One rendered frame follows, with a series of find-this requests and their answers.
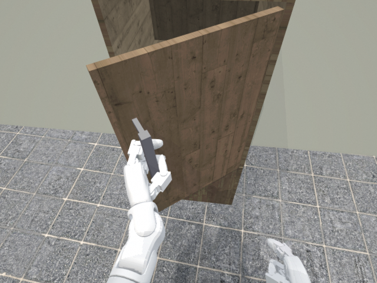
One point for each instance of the cupboard door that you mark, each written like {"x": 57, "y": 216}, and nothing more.
{"x": 197, "y": 93}

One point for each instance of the left robot hand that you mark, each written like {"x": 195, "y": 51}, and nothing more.
{"x": 135, "y": 174}

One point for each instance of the handle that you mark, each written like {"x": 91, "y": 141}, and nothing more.
{"x": 148, "y": 148}

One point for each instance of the left robot forearm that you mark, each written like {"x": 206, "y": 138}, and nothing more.
{"x": 138, "y": 257}

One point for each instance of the right robot hand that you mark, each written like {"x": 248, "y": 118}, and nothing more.
{"x": 292, "y": 271}

